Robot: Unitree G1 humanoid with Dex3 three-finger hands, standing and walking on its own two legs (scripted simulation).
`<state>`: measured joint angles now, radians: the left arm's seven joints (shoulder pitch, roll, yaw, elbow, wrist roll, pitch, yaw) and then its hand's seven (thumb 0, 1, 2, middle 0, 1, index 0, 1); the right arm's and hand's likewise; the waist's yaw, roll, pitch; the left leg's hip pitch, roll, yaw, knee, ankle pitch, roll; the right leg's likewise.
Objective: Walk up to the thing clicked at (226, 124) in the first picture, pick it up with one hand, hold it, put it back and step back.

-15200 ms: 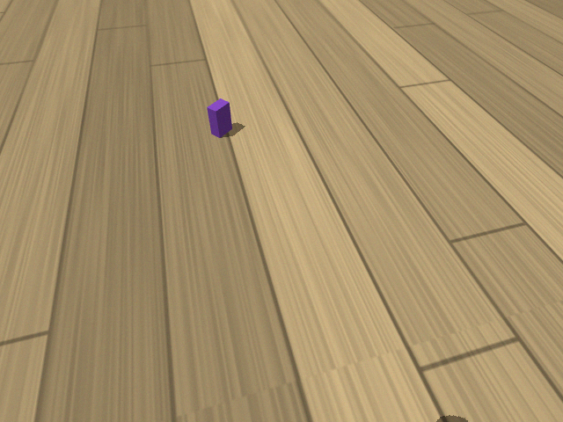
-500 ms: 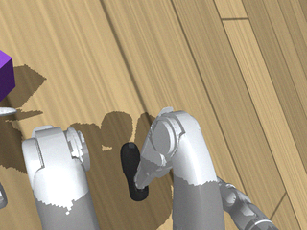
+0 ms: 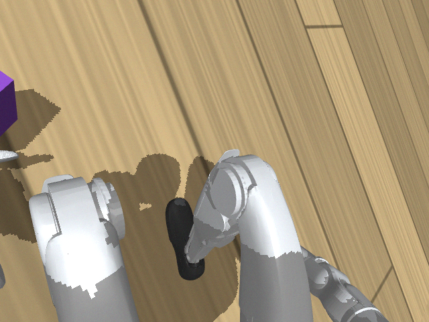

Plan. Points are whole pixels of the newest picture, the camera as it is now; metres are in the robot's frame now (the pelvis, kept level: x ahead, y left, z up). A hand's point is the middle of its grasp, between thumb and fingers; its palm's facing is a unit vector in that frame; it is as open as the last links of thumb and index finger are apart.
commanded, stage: close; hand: left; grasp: from the side
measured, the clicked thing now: out of the picture +0.45 +0.29 -0.21
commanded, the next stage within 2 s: settle in 0.80 s
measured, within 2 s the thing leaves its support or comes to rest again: leaves its support in 1.28 s
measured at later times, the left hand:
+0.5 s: hand out of the picture +0.42 +0.31 -0.16, palm faces +0.45 -0.89 +0.00, open 13.5 cm
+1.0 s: hand out of the picture +0.43 +0.31 -0.16, palm faces +0.45 -0.89 +0.01, open 11.6 cm
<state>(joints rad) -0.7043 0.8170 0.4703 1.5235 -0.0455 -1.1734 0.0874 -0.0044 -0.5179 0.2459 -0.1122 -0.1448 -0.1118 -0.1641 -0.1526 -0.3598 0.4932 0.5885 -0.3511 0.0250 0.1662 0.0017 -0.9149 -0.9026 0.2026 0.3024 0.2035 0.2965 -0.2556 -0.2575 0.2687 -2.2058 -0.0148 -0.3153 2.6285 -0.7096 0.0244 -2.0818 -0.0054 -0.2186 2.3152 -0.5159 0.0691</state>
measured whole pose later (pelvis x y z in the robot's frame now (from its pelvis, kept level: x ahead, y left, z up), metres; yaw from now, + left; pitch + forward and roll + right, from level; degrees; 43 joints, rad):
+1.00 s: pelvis +0.00 +0.00 +0.00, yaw +0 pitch +14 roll -19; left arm -0.74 0.87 0.51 1.55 -0.04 -1.15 0.03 0.00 -0.45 0.88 -0.70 -0.80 -0.63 -0.89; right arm -0.14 -0.37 0.51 0.56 -0.35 0.05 0.15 0.00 -0.91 -0.90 0.20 0.30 0.20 0.30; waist -0.26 -0.26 0.28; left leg -2.20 -0.01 -0.31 2.63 -0.70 0.04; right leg -2.07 0.00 -0.22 2.31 -0.51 0.06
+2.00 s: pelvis +0.02 -0.01 +0.05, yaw +8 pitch +29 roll -10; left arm -0.60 0.53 0.43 0.95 -0.11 -0.66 -0.13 0.00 -0.41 1.16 -0.65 -0.91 -0.60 -0.93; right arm 0.06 -0.31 0.14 0.66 -0.12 0.05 0.09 0.01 -0.91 -0.90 0.20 0.30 0.20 0.30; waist -0.14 -0.04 -0.04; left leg -2.22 -0.02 -0.13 2.41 -0.71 0.02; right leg -2.17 -0.06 -0.07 2.25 -0.60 0.04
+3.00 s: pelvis +0.03 -0.02 +0.09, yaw +11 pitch +33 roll -5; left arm -0.65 0.41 0.45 0.96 -0.09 -0.62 -0.11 -0.01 -0.47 1.23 -0.66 -0.95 -0.62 -0.95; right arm 0.11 -0.28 0.05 0.70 -0.09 0.01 0.06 0.01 -0.94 -0.90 0.20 0.30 0.20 0.30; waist -0.13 -0.01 -0.13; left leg -2.11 -0.02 -0.08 2.24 -0.71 0.00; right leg -2.11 -0.07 -0.03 2.15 -0.61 0.02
